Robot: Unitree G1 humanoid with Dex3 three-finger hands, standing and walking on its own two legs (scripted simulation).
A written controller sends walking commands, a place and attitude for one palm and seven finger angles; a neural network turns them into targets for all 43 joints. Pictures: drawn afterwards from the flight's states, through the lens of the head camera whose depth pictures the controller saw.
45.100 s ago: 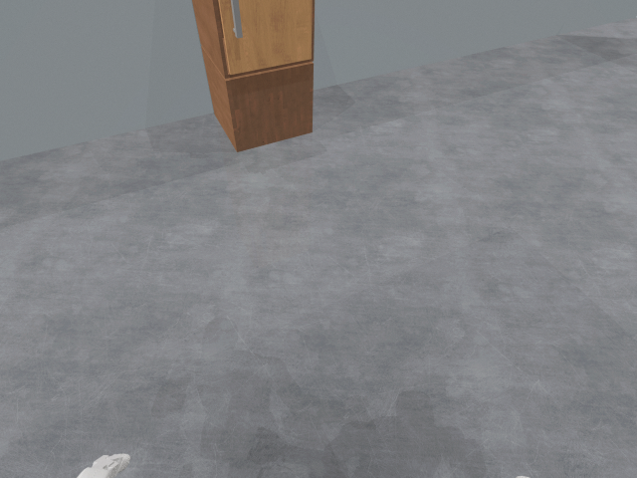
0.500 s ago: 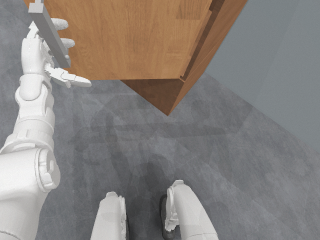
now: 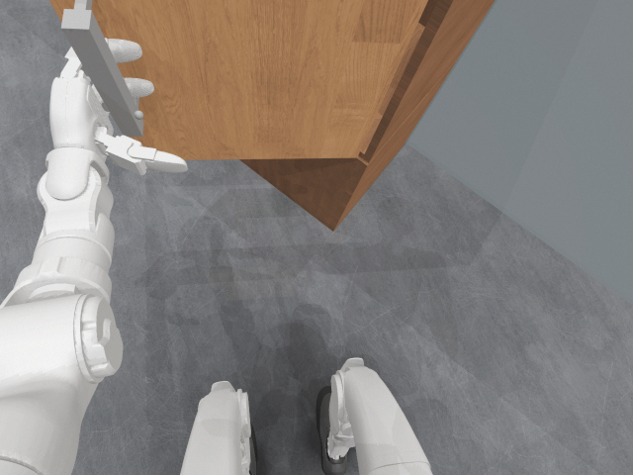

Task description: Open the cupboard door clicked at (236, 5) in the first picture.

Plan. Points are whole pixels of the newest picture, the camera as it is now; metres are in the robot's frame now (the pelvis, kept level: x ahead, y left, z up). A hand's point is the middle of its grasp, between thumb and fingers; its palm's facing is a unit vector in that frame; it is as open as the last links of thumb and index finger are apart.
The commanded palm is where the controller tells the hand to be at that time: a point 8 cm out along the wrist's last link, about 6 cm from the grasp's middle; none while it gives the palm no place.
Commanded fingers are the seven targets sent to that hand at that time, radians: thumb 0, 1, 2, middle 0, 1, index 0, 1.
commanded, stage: close the thumb around the handle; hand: left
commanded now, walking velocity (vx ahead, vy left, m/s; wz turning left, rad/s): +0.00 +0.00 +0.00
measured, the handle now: (112, 68) +0.58 +0.19 +0.04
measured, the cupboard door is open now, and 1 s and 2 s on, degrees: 43 49 89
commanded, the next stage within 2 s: pull the door open along its arc in 0.62 s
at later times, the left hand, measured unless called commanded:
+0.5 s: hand (138, 117) +0.53 +0.17 +0.02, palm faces +0.02 -1.00 -0.02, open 6.3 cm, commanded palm +0.51 +0.19 +0.03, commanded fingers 0.00 0.90 0.90 -0.40 -1.35 -0.40 -1.35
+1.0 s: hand (142, 145) +0.49 +0.16 +0.02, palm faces -0.01 -1.00 -0.02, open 5.8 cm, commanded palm +0.44 +0.20 +0.03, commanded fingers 0.00 0.90 0.90 -0.40 -1.35 -0.40 -1.35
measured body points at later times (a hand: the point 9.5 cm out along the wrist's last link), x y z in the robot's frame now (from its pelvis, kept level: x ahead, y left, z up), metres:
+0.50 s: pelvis +0.01 +0.00 +0.00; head +0.19 +0.03 +0.41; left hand +0.52 +0.22 +0.03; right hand +0.02 -0.27 -0.11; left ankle +0.00 +0.09 -0.60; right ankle +0.05 -0.13 -0.60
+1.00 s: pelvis +0.01 +0.00 +0.01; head +0.18 +0.02 +0.43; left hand +0.49 +0.22 +0.03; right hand +0.04 -0.26 -0.10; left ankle +0.00 +0.09 -0.60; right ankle +0.05 -0.13 -0.60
